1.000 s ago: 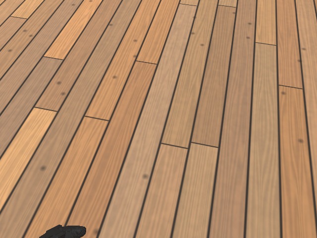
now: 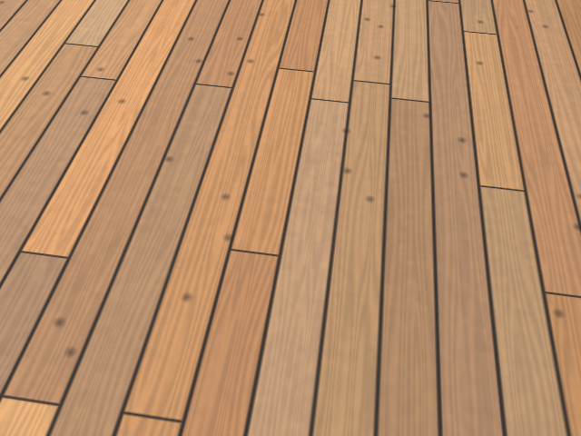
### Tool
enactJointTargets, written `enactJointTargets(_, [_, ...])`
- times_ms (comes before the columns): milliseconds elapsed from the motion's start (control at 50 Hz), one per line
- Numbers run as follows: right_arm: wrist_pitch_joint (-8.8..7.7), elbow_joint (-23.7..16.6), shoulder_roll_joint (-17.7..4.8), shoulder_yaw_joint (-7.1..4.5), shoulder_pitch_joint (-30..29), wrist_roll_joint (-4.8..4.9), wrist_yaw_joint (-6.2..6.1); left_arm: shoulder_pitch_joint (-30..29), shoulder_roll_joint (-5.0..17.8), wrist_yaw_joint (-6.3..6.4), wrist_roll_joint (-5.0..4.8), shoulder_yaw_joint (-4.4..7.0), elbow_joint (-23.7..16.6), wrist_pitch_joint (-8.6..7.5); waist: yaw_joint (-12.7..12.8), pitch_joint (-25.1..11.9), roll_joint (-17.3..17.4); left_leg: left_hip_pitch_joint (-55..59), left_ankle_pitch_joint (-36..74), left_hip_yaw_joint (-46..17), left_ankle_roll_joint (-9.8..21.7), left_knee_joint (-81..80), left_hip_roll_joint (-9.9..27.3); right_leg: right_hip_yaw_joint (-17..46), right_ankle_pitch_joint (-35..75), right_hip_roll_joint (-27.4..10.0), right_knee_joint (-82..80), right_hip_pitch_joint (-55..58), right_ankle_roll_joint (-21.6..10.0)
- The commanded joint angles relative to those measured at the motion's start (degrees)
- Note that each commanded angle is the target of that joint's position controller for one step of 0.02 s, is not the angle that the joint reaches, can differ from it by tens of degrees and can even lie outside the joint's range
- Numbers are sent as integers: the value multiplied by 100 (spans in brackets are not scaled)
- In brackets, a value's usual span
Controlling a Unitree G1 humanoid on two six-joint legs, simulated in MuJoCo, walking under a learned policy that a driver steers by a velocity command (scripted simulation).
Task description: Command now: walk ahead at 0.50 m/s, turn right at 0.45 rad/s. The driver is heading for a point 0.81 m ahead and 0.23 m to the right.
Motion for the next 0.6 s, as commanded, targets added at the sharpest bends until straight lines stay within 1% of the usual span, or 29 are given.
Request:
enactJointTargets(20, [1,-81,-824,-149,338,-23,-85,-739,217,-31,17,-3,-606,-105,-56,412,597,134,4010,-203,318,215,1764,-407,-324,201,-472,-74,-231])
enactJointTargets(60, [48,-93,-974,-180,217,-38,-125,-420,309,0,31,44,-557,-96,148,149,775,353,5766,-14,267,954,1824,-647,-888,538,-566,490,-482])
enactJointTargets(80, [90,-108,-1063,-205,146,-53,-139,-45,395,24,41,93,-466,-100,325,-88,846,394,6427,65,266,1601,1850,-726,-1201,742,-601,919,-631])
enactJointTargets(100, [144,-144,-1142,-231,97,-58,-138,521,525,45,54,171,-307,-127,558,-432,848,251,6445,101,265,2529,1858,-703,-1358,917,-795,1586,-791])
enactJointTargets(120, [174,-232,-1179,-243,-30,-25,-122,1394,746,91,113,296,-49,-169,996,-882,637,-488,5483,180,149,3863,1756,-358,-1181,855,-1275,2865,-1030])
enactJointTargets(140, [133,-525,-844,-164,5,56,-61,1991,1387,189,159,504,23,-156,1131,-1491,-203,-2229,2749,254,-72,5877,1316,1591,-1598,-553,-1427,4477,-1570])
enactJointTargets(160, [71,-871,-721,-178,-130,76,37,1681,1716,182,5,583,-73,-96,771,-1818,-984,-4201,-1440,-621,-294,7480,49,4573,-929,-1673,-2273,5423,-2349])
enactJointTargets(180, [15,-991,-906,-192,-747,-16,70,1547,1566,205,-122,561,-44,-43,852,-1225,-59,-4828,-916,-1435,-219,7453,520,3823,-832,-1474,-2404,5061,-2156])
enactJointTargets(200, [-57,-1072,-838,-159,-864,43,92,1250,1269,239,-142,490,-43,-44,660,-603,159,-4798,-418,-1408,-212,6992,755,3138,-555,-1341,-2537,4277,-1929])
enactJointTargets(220, [-61,-1013,-823,-168,-779,34,83,1003,988,250,-127,415,-59,-58,374,-172,487,-4469,-234,-1382,-241,6409,934,2632,-43,-1041,-2683,3541,-1641])
enactJointTargets(240, [32,-1029,-800,-168,-747,-72,77,844,854,276,-163,368,-68,-95,185,-22,472,-4142,-214,-1394,-336,6051,1026,2243,373,-760,-2757,3054,-1491])
enactJointTargets(260, [155,-1001,-733,-151,-601,-157,96,761,793,283,-175,335,-103,-145,66,-87,359,-3830,-174,-1388,-422,5808,1068,1964,587,-565,-2817,2798,-1418])
enactJointTargets(280, [254,-1031,-701,-151,-589,-194,118,828,824,274,-187,334,-97,-208,35,-138,290,-3739,-175,-1326,-498,5653,1048,1858,869,-463,-2831,2690,-1426])
enactJointTargets(320, [361,-1161,-646,-139,-792,-194,149,1012,1008,260,-186,376,-64,-279,39,-127,187,-3837,85,-1210,-624,5230,1037,1692,1044,-300,-2899,2561,-1400])
enactJointTargets(340, [379,-1266,-645,-134,-1035,-187,159,1121,1062,259,-180,390,-58,-286,103,-65,132,-3967,307,-1171,-677,4967,1044,1679,997,-244,-2946,2545,-1352])
enactJointTargets(380, [390,-1467,-672,-128,-1565,-168,167,1368,1071,255,-177,394,-42,-271,291,43,28,-4241,760,-1141,-741,4377,1025,1729,905,-166,-2967,2671,-1226])
enactJointTargets(420, [383,-1617,-666,-105,-1979,-145,184,1584,1082,255,-176,401,-39,-251,472,36,-68,-4352,1167,-1155,-745,3834,943,1791,904,-117,-2887,2918,-1103])
enactJointTargets(480, [344,-1826,-676,-60,-2506,-108,216,1880,1126,285,-146,411,-37,-229,696,13,-118,-4432,1450,-1181,-700,3198,782,1958,1116,-163,-2679,3368,-1052])
enactJointTargets(520, [298,-1961,-713,-35,-2775,-81,226,1988,1168,314,-105,418,-56,-217,783,25,-145,-4369,1426,-1192,-636,2838,658,2105,1360,-244,-2483,3607,-1034])
enactJointTargets(540, [273,-2017,-753,-32,-2823,-69,225,1981,1205,334,-87,426,-81,-216,769,23,-175,-4240,1358,-1233,-586,2654,609,2202,1464,-300,-2373,3682,-993])
enactJointTargets(560, [248,-2032,-818,-42,-2736,-60,219,1903,1250,358,-74,437,-124,-219,684,11,-208,-3974,1260,-1296,-524,2437,569,2301,1531,-346,-2258,3687,-913])
enactJointTargets(580, [222,-1989,-900,-64,-2482,-50,205,1731,1310,375,-65,450,-186,-225,519,-22,-249,-3498,1087,-1320,-447,2204,503,2352,1644,-359,-2116,3553,-799])
enactJointTargets(600, [193,-1870,-1013,-108,-2038,-39,169,1519,1376,369,-55,464,-256,-240,293,-153,-278,-2767,832,-1283,-352,2046,365,2349,2063,-304,-1798,3325,-672])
